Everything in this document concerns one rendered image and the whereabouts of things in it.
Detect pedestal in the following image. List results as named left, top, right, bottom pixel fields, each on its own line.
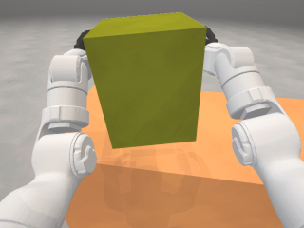
left=65, top=86, right=304, bottom=228

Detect left robot upper arm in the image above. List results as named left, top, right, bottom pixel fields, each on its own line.
left=0, top=132, right=97, bottom=228

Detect right robot hand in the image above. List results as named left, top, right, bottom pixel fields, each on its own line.
left=205, top=27, right=218, bottom=45

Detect carton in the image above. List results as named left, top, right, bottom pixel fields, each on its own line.
left=83, top=12, right=207, bottom=149

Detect robot right forearm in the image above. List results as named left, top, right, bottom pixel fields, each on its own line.
left=202, top=42, right=302, bottom=153

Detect right robot upper arm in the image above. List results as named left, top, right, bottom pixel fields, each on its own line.
left=231, top=112, right=304, bottom=228

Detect robot left forearm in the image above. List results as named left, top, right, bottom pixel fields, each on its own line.
left=31, top=48, right=92, bottom=171

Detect left robot hand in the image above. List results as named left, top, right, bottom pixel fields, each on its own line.
left=74, top=29, right=91, bottom=51

